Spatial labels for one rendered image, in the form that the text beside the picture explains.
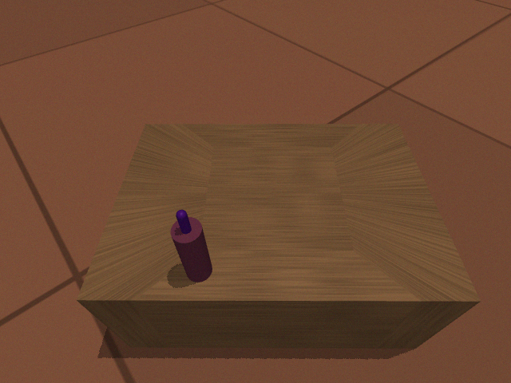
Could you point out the bottle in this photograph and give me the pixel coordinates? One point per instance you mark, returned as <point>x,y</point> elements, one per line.
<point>188,237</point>

